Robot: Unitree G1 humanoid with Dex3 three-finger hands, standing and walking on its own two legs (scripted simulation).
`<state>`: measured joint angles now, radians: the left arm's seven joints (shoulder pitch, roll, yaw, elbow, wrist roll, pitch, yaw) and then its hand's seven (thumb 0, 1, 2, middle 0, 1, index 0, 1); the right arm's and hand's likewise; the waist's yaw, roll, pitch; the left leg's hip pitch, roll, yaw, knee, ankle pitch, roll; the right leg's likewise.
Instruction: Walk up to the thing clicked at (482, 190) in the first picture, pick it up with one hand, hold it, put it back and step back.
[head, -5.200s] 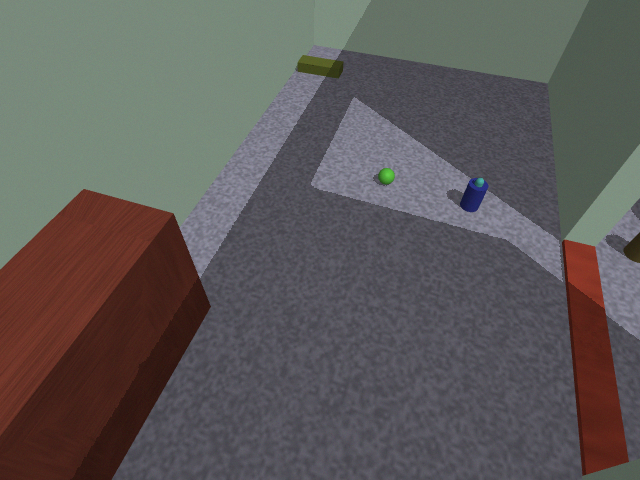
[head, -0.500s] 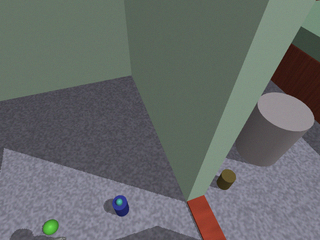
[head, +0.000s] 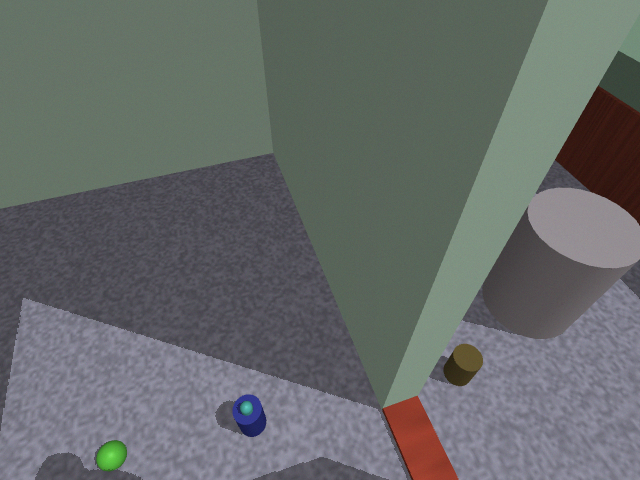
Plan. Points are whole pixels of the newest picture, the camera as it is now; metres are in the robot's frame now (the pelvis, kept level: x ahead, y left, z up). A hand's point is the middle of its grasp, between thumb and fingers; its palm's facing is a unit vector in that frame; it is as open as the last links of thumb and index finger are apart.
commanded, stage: walk up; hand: left
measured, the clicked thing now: (249, 414) +0.39 +0.21 -0.70
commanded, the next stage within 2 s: stand in 0.30 s
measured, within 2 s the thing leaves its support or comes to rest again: neither
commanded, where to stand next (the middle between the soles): +0.04 +0.01 m, yaw +1 degrees
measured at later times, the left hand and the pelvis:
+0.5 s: hand out of the picture +0.09 +0.25 -0.16, palm faces -0.02 -0.94 -0.33, open 7.4 cm; pelvis +0.01 +0.00 +0.00, yaw +0 degrees
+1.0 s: hand out of the picture +0.09 +0.24 -0.16, palm faces -0.02 -0.94 -0.35, open 7.4 cm; pelvis +0.02 -0.01 +0.00, yaw +0 degrees
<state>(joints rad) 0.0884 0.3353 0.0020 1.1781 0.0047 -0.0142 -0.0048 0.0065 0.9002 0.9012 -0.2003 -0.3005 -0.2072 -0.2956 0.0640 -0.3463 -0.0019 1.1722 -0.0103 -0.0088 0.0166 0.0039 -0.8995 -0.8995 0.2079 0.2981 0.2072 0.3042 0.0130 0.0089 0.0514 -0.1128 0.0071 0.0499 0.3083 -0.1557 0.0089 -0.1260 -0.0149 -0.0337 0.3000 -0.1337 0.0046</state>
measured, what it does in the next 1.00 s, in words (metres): stands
